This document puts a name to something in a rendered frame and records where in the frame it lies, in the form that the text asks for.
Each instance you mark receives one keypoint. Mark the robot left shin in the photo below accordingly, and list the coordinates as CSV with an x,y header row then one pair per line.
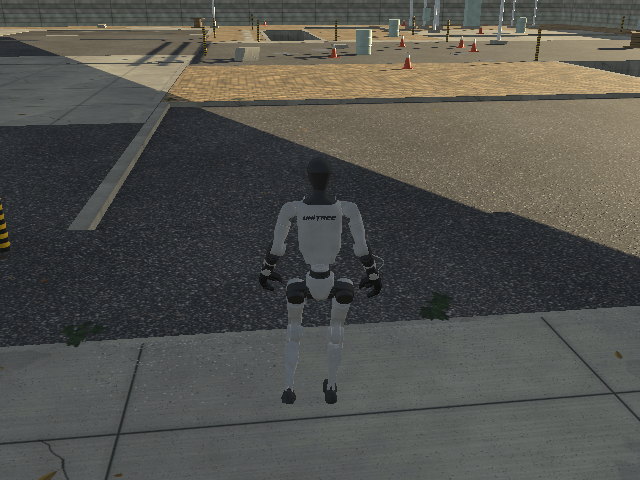
x,y
291,359

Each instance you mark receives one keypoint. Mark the left robot upper arm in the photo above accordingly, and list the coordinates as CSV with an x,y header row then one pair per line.
x,y
288,210

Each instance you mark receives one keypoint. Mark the left robot hand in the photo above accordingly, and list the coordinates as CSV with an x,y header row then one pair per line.
x,y
273,276

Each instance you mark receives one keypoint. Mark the robot right forearm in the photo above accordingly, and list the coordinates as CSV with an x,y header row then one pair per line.
x,y
369,264

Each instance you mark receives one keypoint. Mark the right robot upper arm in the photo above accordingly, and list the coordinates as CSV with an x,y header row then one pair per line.
x,y
350,210

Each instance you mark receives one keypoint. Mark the left robot foot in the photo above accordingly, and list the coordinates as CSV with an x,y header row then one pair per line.
x,y
288,396

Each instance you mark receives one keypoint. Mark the robot left forearm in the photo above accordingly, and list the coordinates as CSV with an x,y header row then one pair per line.
x,y
269,262

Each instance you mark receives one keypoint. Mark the right robot hand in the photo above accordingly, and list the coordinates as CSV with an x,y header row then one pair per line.
x,y
369,283

